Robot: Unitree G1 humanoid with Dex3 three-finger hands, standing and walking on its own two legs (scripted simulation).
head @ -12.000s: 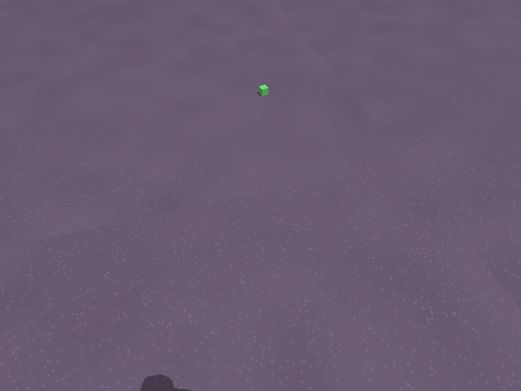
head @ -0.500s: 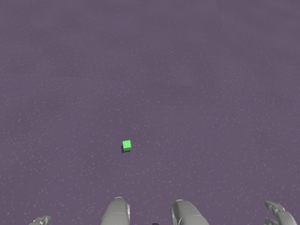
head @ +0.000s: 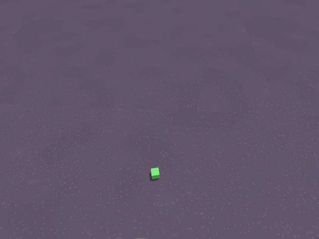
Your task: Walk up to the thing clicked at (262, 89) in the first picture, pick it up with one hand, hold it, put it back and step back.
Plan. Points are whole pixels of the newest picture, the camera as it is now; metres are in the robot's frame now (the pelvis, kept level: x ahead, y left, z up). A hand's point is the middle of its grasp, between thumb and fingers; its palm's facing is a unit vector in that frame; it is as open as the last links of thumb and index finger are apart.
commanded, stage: walk up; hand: left
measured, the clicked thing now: (155, 173) +0.60 +0.14 -0.73
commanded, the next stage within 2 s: stand in 1.16 s
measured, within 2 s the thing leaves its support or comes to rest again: neither
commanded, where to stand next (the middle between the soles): +0.20 -0.05 m, yaw -3 degrees
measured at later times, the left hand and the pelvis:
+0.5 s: hand (100, 229) +0.17 +0.22 -0.16, palm faces -0.12 -0.93 -0.34, open 7.4 cm; pelvis +0.03 -0.02 -0.01, yaw -2 degrees
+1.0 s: hand out of the picture +0.02 +0.27 -0.13, palm faces -0.05 -0.91 -0.40, open 7.4 cm; pelvis -0.02 -0.02 +0.02, yaw -1 degrees
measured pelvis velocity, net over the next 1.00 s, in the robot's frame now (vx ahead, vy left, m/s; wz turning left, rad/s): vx -0.02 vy -0.02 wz -0.01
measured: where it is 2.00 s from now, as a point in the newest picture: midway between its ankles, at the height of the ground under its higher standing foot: outside the picture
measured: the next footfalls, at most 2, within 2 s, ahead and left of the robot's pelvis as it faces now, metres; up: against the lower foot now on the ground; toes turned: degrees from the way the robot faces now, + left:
right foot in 0.44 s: +0.14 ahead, -0.14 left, +0.00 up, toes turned +1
left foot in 0.74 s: +0.07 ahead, +0.08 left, +0.00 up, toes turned -2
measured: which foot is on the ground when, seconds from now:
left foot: down 0.00-0.46, up 0.48-0.72, down 0.74-1.00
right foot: down 0.00-0.00, up 0.02-0.42, down 0.44-0.78, up 0.80-1.00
